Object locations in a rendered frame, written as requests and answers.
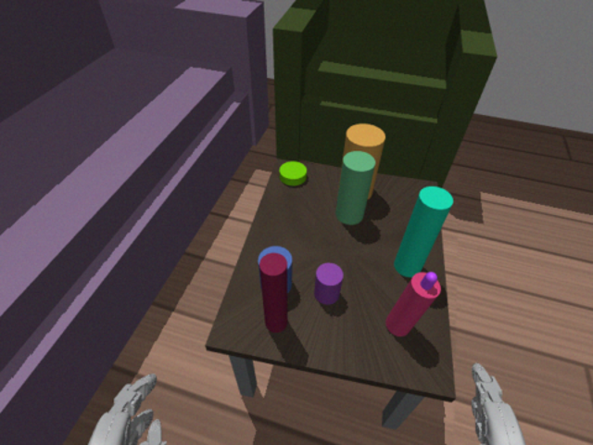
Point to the sofa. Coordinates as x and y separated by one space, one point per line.
121 124

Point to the right robot hand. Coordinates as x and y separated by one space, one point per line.
495 421

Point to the coffee table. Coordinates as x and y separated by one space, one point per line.
348 339

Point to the armchair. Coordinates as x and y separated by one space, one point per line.
416 69

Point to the left robot hand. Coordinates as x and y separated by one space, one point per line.
116 427

